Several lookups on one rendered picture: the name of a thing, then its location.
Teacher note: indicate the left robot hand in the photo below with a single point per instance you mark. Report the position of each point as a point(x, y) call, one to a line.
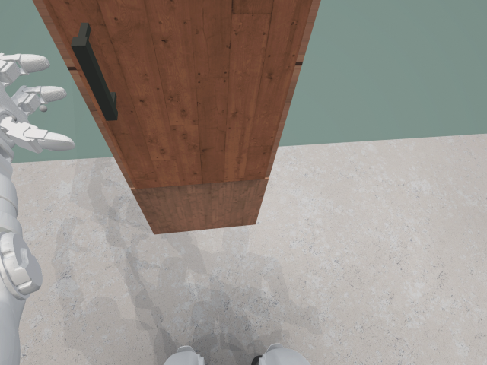
point(25, 102)

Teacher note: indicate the handle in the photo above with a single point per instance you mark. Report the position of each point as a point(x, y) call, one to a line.
point(87, 60)

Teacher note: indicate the cupboard door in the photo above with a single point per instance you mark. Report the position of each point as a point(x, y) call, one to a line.
point(200, 84)

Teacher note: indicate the left robot forearm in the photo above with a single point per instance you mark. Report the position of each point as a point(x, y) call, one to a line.
point(8, 194)

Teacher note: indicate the right robot shin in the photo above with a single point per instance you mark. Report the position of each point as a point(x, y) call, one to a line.
point(274, 346)

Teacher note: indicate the robot shin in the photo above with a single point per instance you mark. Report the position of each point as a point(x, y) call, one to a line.
point(274, 346)
point(185, 348)

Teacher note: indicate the left robot upper arm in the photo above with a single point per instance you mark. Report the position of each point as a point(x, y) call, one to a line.
point(20, 275)

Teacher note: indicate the left robot shin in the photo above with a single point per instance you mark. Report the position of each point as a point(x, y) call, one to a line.
point(185, 348)

